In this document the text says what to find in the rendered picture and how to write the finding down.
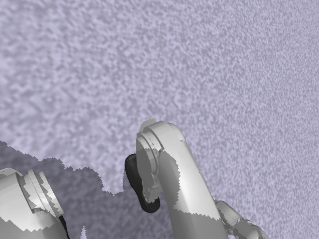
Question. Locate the left robot foot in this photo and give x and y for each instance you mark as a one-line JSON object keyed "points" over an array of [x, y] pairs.
{"points": [[64, 225]]}

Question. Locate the right robot hand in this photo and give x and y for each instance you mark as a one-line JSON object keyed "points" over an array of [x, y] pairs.
{"points": [[228, 215]]}

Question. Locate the right robot arm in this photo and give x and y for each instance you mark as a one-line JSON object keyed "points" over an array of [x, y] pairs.
{"points": [[246, 229]]}

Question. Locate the right robot foot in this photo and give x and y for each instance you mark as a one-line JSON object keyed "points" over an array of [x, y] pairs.
{"points": [[136, 183]]}

